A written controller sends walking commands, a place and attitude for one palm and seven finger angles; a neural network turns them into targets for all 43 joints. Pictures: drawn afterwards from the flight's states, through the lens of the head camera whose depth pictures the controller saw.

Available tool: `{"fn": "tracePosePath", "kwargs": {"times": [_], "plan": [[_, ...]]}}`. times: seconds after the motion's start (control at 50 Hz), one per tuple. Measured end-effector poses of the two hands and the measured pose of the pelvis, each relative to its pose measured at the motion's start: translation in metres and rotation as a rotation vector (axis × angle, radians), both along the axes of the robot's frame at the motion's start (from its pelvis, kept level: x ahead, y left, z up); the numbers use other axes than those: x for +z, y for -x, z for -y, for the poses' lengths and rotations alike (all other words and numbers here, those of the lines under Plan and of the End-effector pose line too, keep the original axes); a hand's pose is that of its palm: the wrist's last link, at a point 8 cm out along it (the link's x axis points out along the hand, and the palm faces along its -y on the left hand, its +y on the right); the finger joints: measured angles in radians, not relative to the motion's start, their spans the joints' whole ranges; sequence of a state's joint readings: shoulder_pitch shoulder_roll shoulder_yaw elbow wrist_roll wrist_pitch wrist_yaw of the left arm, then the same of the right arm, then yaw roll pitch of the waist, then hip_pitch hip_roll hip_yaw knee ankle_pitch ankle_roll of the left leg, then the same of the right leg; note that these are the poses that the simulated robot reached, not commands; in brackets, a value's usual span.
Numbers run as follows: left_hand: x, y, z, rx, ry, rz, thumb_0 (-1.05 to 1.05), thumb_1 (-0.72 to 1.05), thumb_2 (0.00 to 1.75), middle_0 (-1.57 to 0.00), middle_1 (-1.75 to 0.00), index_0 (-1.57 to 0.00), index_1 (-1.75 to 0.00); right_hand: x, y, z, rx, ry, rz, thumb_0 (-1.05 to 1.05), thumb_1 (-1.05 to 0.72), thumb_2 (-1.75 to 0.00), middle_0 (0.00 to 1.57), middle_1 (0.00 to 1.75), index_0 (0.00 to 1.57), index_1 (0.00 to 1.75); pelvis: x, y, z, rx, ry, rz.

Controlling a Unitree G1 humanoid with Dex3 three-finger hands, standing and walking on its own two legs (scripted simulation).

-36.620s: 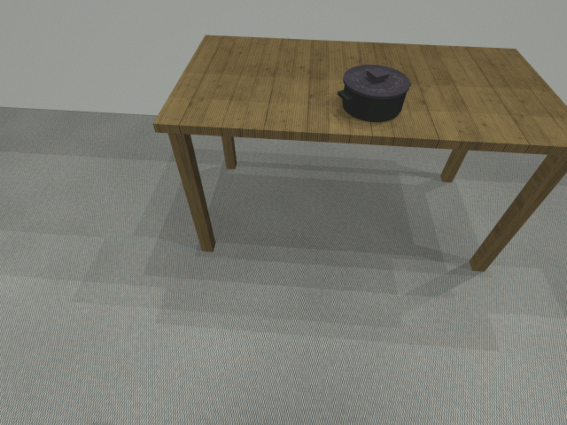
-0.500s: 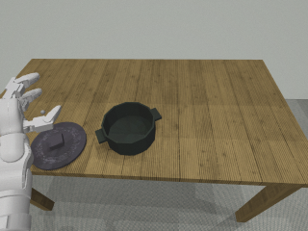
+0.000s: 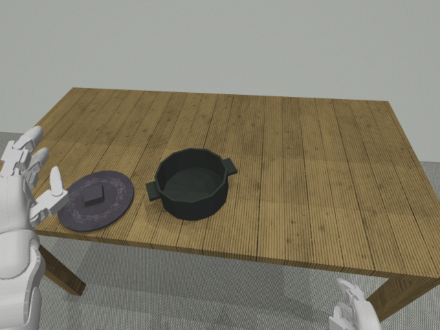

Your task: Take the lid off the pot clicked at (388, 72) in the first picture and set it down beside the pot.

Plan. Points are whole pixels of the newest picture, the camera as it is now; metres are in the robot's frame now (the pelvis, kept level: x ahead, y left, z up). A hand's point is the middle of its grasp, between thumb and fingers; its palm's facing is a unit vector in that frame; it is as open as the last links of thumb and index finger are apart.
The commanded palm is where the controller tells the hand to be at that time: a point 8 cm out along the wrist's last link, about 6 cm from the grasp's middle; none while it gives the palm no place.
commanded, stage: draw the hand back to the body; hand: left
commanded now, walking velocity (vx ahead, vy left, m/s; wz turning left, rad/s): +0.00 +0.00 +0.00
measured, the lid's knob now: (94, 194) +0.43 +0.39 -0.07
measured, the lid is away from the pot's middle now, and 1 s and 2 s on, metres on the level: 0.26 0.26 0.26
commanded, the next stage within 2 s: step back with the hand held close in 0.80 s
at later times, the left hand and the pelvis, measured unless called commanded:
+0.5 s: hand (39, 235) +0.20 +0.27 +0.16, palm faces +0.41 -0.84 -0.34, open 7.4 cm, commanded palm +0.14 +0.30 +0.17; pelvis -0.01 +0.02 +0.00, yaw +0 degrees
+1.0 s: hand (14, 242) +0.18 +0.29 +0.17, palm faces +0.42 -0.80 -0.42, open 7.4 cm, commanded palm +0.13 +0.31 +0.17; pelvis -0.01 +0.03 +0.00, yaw -2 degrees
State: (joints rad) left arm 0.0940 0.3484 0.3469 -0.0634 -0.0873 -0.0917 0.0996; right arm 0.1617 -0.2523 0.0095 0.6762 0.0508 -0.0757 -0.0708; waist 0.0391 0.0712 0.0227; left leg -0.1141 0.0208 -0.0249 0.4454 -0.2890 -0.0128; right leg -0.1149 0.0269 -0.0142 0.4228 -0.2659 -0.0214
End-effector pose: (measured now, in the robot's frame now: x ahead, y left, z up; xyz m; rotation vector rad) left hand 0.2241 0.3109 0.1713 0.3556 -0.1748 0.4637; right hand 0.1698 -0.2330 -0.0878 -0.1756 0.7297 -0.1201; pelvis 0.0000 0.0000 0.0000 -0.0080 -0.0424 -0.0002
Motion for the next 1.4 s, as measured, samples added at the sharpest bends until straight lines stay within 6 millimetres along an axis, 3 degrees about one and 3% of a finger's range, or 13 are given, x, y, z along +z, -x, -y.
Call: {"fn": "tracePosePath", "kwargs": {"times": [0.24,0.52,0.66,0.96,1.04,1.14,1.22,1.4], "plan": [[0.002,0.033,0.005,-0.035,-0.036,-0.008,0.01,0.88,0.89,-0.21,-0.31,-0.22,-0.31,-0.002,0.013,-0.024,0.026,-0.036,0.017,0.01,-0.91,-0.90,0.20,0.30,0.20,0.30,0.001,0.009,-0.008,-0.009,0.001,0.013],[0.001,0.072,0.004,-0.057,-0.054,-0.013,0.01,0.89,0.89,-0.21,-0.30,-0.21,-0.30,0.018,-0.004,-0.030,0.051,0.015,0.100,0.01,-0.91,-0.90,0.20,0.30,0.20,0.30,0.000,0.009,-0.021,-0.007,0.007,0.020],[0.002,0.087,0.004,-0.067,-0.073,-0.033,0.01,0.89,0.89,-0.21,-0.30,-0.21,-0.30,0.018,-0.003,-0.038,0.050,0.017,0.098,0.01,-0.91,-0.90,0.20,0.30,0.19,0.30,-0.001,0.007,-0.027,-0.010,0.011,0.017],[0.011,0.091,-0.004,-0.060,-0.117,-0.020,0.01,0.89,0.89,-0.21,-0.30,-0.21,-0.30,0.013,-0.004,-0.060,0.077,-0.014,0.085,0.01,-0.90,-0.90,0.20,0.30,0.20,0.30,-0.002,0.008,-0.033,-0.019,0.012,0.012],[0.017,0.082,-0.017,-0.064,-0.180,0.014,0.01,0.89,0.89,-0.21,-0.30,-0.21,-0.30,0.015,0.004,-0.054,0.054,0.008,0.047,0.01,-0.90,-0.90,0.20,0.30,0.20,0.30,-0.001,0.015,-0.034,-0.041,0.017,-0.010],[-0.008,0.068,-0.012,-0.151,-0.136,-0.059,0.01,0.90,0.89,-0.21,-0.30,-0.21,-0.30,0.017,0.024,-0.040,-0.010,0.050,0.001,0.01,-0.90,-0.90,0.20,0.30,0.20,0.30,-0.002,0.025,-0.043,-0.059,0.012,-0.037],[-0.021,0.071,-0.002,-0.255,-0.138,-0.124,0.01,0.90,0.89,-0.21,-0.30,-0.21,-0.30,0.019,0.043,-0.032,-0.066,0.076,-0.023,0.01,-0.91,-0.90,0.20,0.30,0.20,0.30,-0.004,0.031,-0.048,-0.058,0.006,-0.050],[0.016,0.100,-0.008,-0.256,-0.291,-0.014,0.01,0.89,0.89,-0.22,-0.30,-0.22,-0.31,0.012,0.066,-0.039,-0.091,0.048,0.003,0.01,-0.91,-0.90,0.20,0.30,0.20,0.30,-0.011,0.046,-0.049,-0.073,0.000,-0.035]]}}
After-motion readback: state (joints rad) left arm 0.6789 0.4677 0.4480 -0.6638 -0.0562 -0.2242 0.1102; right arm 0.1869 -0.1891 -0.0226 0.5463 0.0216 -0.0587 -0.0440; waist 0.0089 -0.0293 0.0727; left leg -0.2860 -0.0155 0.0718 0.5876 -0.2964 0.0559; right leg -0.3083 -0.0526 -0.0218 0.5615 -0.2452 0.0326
